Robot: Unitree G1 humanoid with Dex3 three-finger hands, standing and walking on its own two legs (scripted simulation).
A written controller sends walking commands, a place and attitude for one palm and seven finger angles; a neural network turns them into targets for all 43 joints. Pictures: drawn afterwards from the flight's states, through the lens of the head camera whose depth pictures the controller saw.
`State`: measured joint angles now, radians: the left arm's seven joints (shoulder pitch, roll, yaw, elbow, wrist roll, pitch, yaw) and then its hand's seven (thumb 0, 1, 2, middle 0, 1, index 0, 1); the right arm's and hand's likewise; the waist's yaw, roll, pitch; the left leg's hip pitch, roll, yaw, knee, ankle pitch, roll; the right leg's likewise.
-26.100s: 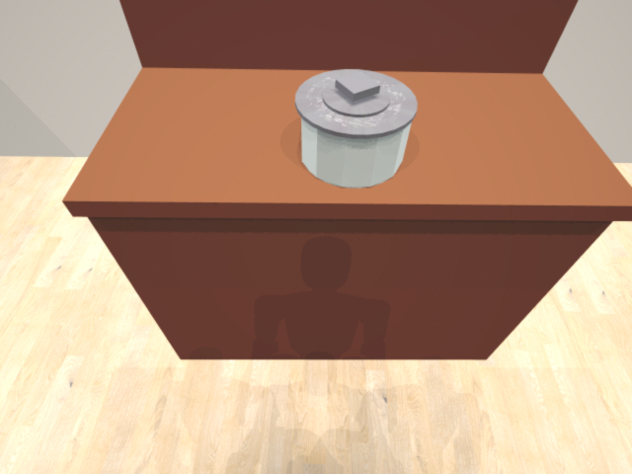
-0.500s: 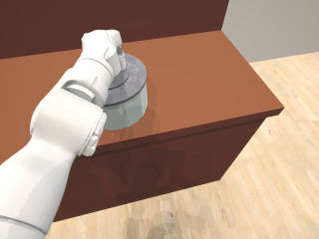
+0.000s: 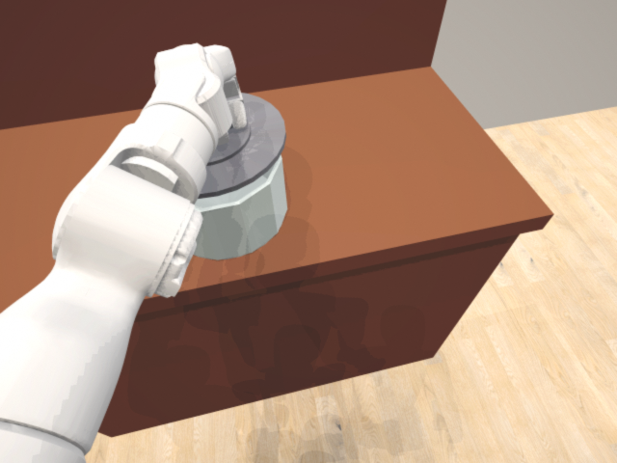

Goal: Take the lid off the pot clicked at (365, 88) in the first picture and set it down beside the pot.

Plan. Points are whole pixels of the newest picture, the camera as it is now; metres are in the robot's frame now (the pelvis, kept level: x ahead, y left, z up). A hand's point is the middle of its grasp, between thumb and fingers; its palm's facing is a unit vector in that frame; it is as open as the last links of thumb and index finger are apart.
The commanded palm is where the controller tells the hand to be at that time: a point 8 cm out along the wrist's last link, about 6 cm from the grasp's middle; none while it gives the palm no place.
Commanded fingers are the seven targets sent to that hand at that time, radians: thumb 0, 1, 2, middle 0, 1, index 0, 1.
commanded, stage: lift the lid straight up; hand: left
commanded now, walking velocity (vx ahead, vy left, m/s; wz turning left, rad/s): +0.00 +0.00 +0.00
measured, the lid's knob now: (204, 123) +0.52 +0.08 +0.17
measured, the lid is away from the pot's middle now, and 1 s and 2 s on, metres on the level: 0.01 0.01 0.09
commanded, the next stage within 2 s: move the lid sideways beside the pot in 1.26 s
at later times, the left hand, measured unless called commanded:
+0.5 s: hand (204, 90) +0.49 +0.06 +0.24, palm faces -0.37 -0.15 -0.92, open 5.8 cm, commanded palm +0.51 +0.06 +0.31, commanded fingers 0.00 0.62 0.97 -0.60 -1.13 -0.98 -1.21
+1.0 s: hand (197, 51) +0.49 +0.06 +0.28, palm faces -0.31 -0.21 -0.93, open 5.8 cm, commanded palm +0.50 +0.06 +0.35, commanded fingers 0.00 0.62 0.97 -0.60 -1.13 -0.98 -1.21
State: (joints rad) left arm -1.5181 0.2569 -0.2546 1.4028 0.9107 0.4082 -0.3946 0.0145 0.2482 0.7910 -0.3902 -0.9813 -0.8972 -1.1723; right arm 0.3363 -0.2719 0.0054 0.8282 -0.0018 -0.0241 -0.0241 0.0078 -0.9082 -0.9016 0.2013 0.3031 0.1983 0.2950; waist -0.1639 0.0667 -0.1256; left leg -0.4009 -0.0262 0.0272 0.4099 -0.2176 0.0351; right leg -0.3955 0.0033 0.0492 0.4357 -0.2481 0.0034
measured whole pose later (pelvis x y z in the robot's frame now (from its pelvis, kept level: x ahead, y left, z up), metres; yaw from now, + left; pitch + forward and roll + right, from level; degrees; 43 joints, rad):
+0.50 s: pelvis +0.00 +0.00 +0.00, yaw +0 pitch +11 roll +1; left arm -1.61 0.26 -0.26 1.40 0.93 0.46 -0.47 0.02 0.25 0.79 -0.39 -0.98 -0.90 -1.18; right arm 0.33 -0.28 0.01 0.83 -0.01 -0.02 -0.03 0.01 -0.91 -0.90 0.20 0.30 0.20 0.29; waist -0.15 0.06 -0.12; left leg -0.37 -0.03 0.03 0.38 -0.20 0.04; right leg -0.37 0.00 0.05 0.42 -0.24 0.01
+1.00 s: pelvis +0.00 +0.00 +0.00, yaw +0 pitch +12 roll +0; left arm -1.73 0.29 -0.22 1.45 0.95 0.49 -0.48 0.02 0.25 0.80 -0.39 -0.98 -0.91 -1.18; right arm 0.34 -0.29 0.01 0.84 -0.01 -0.03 -0.04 0.01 -0.91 -0.90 0.20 0.30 0.20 0.29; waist -0.17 0.07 -0.13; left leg -0.37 -0.03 0.03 0.36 -0.19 0.04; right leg -0.37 0.00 0.06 0.39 -0.22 0.01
